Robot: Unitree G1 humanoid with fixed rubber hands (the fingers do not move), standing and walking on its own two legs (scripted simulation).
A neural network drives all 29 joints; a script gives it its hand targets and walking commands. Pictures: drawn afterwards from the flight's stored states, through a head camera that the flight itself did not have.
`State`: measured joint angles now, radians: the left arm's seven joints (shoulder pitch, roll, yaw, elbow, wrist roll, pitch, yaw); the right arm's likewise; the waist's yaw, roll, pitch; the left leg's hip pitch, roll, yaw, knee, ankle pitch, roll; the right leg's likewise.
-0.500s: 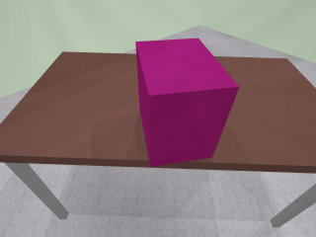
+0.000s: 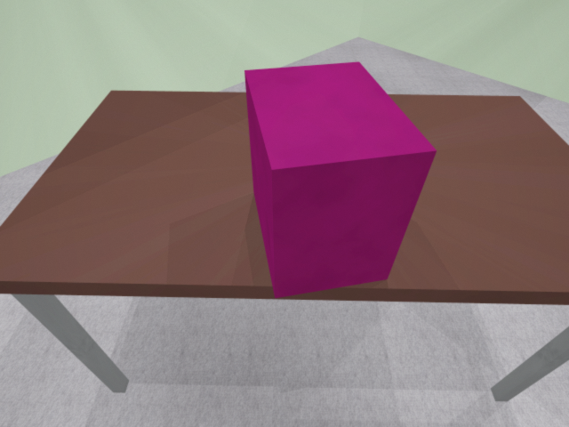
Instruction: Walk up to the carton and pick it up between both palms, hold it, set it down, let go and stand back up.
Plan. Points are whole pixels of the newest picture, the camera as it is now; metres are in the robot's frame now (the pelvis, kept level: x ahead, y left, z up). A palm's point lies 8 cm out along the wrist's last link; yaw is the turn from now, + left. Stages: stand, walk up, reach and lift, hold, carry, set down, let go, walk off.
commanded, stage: stand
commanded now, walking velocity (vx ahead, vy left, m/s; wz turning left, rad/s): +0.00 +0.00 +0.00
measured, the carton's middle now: (317, 177) +0.52 -0.03 +0.08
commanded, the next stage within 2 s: none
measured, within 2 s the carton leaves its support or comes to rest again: neither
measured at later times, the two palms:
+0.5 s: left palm out of the picture +0.06 +0.25 -0.12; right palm out of the picture +0.05 -0.26 -0.11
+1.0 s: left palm out of the picture +0.05 +0.24 -0.13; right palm out of the picture +0.04 -0.26 -0.11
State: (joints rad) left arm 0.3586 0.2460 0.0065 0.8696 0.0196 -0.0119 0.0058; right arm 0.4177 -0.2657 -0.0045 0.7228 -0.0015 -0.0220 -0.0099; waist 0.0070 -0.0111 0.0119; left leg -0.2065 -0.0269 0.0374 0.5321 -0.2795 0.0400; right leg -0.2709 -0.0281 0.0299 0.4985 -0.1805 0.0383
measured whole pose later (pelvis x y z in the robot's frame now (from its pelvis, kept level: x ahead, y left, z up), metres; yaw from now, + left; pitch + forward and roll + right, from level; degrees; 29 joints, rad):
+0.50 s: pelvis +0.02 +0.00 +0.00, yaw +0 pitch -2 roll +0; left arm 0.31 0.25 -0.01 0.90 0.01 -0.01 0.02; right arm 0.40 -0.26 0.01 0.78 0.00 -0.02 -0.02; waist 0.00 -0.01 0.02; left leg -0.17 -0.02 0.04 0.50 -0.29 0.03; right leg -0.25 -0.02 0.04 0.48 -0.20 0.03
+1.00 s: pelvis +0.02 -0.01 +0.00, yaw -1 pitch -2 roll +0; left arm 0.31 0.24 -0.01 0.95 0.01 0.00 0.03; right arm 0.38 -0.25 0.01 0.84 0.00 -0.01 -0.03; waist 0.00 -0.01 0.03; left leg -0.15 -0.02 0.04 0.46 -0.28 0.03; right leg -0.23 -0.02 0.04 0.46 -0.19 0.03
